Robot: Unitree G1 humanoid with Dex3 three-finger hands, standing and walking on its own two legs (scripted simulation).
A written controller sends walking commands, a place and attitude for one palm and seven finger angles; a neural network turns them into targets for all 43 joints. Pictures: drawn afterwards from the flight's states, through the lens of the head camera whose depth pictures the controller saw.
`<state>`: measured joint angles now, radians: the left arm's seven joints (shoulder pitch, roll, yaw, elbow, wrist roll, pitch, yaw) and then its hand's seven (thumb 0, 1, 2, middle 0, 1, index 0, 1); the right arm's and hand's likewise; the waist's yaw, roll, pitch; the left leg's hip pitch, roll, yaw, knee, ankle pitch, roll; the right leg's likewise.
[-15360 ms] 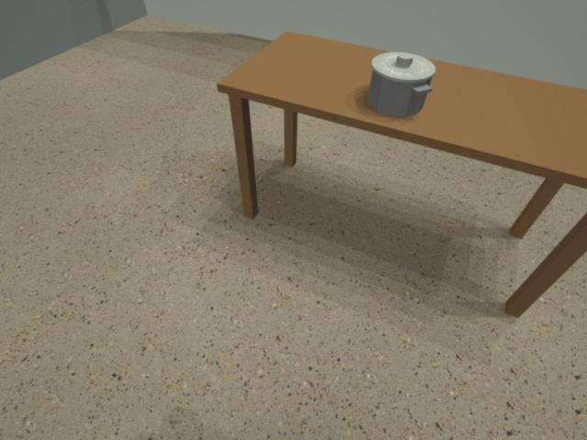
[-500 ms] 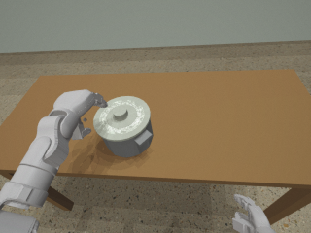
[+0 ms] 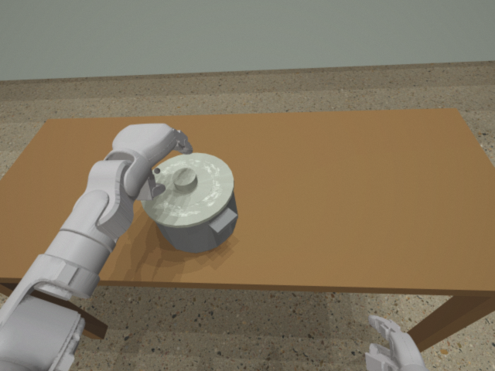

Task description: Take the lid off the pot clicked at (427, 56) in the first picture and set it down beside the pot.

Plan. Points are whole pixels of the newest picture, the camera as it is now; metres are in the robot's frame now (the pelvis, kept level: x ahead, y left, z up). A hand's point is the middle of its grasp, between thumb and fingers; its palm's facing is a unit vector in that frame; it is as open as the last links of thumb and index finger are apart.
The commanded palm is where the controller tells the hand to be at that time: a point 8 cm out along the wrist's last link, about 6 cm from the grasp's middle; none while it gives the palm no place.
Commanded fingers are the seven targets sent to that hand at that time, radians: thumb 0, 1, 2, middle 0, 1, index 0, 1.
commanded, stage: move the open hand above the knob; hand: left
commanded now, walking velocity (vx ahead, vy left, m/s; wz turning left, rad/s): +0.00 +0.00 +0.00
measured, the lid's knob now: (185, 179) +0.45 +0.14 +0.04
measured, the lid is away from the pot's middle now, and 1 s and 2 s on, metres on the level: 0.00 0.00 0.00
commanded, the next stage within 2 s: lower the open fingers around the knob in 1.06 s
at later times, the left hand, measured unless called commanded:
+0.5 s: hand (176, 165) +0.43 +0.14 +0.10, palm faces -0.28 -0.04 -0.96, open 10.1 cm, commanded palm +0.41 +0.15 +0.18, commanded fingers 0.00 -0.27 1.37 -0.83 -0.08 -0.83 -0.08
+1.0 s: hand (170, 165) +0.42 +0.14 +0.12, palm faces -0.23 -0.05 -0.97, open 10.1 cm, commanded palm +0.39 +0.15 +0.18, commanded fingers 0.00 -0.27 1.37 -0.83 -0.08 -0.83 -0.08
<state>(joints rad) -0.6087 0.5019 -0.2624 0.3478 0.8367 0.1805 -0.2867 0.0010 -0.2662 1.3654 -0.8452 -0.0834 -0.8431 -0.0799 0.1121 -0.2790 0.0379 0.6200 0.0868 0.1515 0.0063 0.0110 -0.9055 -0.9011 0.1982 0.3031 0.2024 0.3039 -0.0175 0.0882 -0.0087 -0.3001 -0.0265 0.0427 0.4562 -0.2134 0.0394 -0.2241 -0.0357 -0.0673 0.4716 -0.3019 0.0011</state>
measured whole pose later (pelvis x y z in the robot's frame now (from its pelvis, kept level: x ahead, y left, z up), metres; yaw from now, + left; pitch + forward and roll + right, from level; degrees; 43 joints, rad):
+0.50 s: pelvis +0.01 +0.00 +0.00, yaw -1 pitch +5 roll +0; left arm -0.71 0.43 -0.30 0.49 0.86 0.25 -0.29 0.00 -0.26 1.37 -0.84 -0.08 -0.84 -0.08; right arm 0.18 -0.28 0.02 0.63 0.08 0.17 0.02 0.01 -0.91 -0.90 0.20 0.30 0.20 0.30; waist -0.04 0.09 -0.03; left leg -0.32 -0.03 0.06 0.46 -0.22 0.04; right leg -0.25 -0.04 -0.05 0.48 -0.31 0.00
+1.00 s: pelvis +0.00 -0.01 +0.00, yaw +0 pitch +4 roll +1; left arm -0.71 0.43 -0.31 0.48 0.86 0.28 -0.28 0.00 -0.26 1.37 -0.84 -0.08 -0.84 -0.08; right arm 0.11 -0.26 0.04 0.61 0.09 0.17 0.01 0.01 -0.91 -0.90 0.20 0.30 0.20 0.30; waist -0.02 0.08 -0.03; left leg -0.31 -0.02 0.04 0.46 -0.21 0.03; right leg -0.24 -0.03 -0.07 0.48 -0.30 -0.01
